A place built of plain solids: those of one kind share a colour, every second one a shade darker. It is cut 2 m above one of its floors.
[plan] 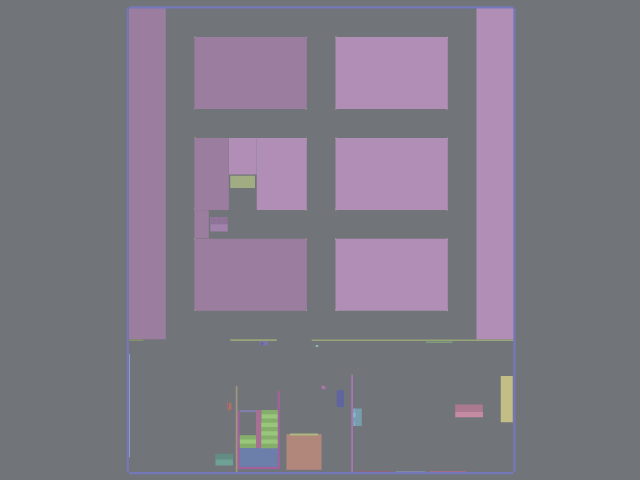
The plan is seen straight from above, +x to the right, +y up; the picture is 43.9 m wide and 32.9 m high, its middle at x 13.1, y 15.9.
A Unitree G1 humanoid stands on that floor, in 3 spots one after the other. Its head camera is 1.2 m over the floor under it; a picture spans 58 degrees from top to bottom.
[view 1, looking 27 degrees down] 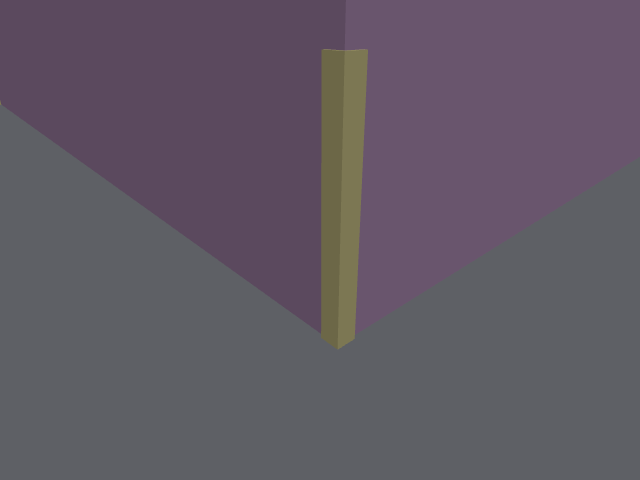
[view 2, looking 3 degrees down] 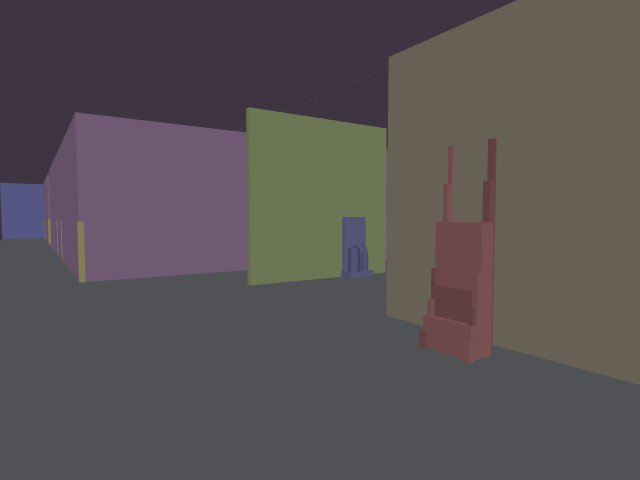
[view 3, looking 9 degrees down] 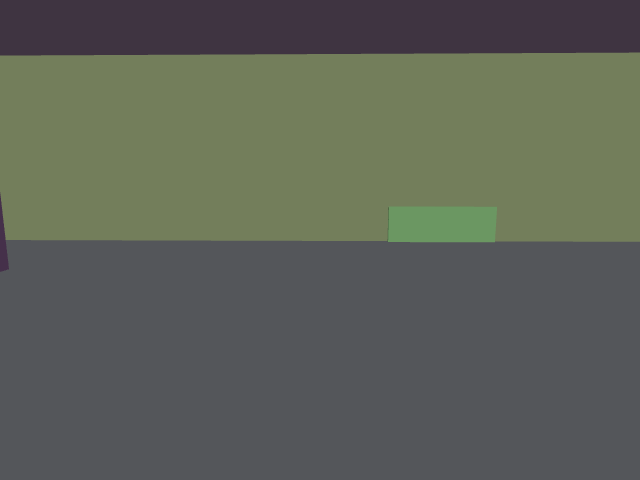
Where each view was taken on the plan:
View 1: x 3.50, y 30.80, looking -42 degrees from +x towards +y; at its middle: units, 1.65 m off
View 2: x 3.72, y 2.00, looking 56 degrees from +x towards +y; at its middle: front_line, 8.42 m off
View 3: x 19.31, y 1.50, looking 91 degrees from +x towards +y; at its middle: front_line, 7.57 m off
